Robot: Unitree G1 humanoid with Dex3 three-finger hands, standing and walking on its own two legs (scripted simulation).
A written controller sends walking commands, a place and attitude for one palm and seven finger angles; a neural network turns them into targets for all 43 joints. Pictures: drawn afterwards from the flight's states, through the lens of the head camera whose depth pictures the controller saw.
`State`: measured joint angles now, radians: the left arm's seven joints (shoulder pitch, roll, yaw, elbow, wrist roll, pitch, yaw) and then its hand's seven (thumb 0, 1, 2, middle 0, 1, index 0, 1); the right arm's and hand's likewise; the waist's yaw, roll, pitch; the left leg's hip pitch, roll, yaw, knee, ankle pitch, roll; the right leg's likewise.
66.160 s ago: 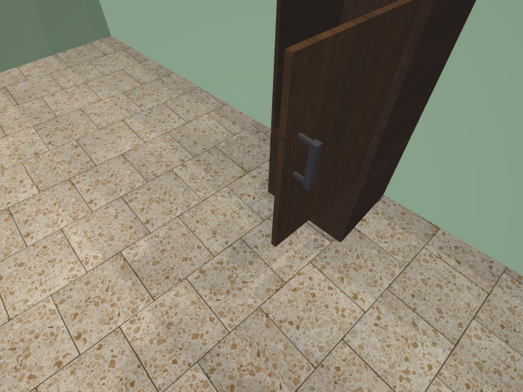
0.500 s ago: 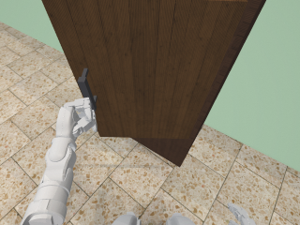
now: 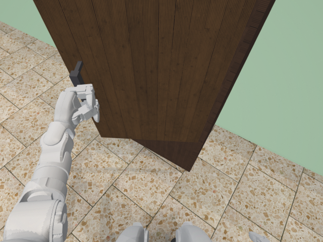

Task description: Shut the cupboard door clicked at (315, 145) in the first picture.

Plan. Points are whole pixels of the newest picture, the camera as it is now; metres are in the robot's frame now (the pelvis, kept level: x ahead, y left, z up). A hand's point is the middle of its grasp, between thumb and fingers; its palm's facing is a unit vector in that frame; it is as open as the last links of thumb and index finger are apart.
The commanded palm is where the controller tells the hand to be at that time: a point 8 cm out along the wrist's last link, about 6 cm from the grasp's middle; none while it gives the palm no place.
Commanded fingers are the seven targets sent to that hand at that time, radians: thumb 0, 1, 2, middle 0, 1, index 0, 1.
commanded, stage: push the door shut along its arc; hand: left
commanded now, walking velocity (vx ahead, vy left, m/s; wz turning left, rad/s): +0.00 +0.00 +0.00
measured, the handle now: (84, 86) +0.49 +0.22 +0.06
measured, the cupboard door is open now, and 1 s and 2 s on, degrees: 28 13 2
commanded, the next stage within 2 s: pull the fist back off the door in 1.38 s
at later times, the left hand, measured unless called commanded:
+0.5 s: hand (102, 91) +0.48 +0.17 +0.07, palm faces -0.21 -0.98 -0.02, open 3.1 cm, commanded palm +0.48 +0.20 +0.07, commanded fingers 0.00 0.90 0.90 -1.30 -1.50 -1.30 -1.50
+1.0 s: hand (122, 74) +0.54 +0.12 +0.07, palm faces -0.32 -0.95 -0.01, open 3.0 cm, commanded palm +0.54 +0.16 +0.07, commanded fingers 0.00 0.90 0.90 -1.30 -1.50 -1.30 -1.50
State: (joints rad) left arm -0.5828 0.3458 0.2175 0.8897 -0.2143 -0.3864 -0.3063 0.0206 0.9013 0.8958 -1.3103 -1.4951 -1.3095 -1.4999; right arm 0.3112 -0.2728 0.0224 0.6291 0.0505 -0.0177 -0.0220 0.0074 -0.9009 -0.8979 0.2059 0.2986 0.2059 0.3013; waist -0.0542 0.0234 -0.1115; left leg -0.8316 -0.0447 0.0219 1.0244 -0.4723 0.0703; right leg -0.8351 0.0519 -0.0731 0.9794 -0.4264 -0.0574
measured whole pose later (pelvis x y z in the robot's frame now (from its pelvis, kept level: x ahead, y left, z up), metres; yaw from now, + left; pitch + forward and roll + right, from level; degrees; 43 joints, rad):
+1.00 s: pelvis +0.01 +0.02 -0.02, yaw -3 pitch +24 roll -4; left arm -1.06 0.51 0.27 1.25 -0.10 -0.32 -0.42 0.00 0.87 0.90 -1.30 -1.49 -1.29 -1.50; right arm 0.42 -0.28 0.04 0.64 0.02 0.02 0.00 0.00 -0.90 -0.90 0.21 0.30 0.21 0.30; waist -0.21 0.05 -0.12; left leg -1.04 -0.02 0.03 1.13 -0.52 0.09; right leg -1.03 0.08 -0.07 1.05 -0.44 -0.04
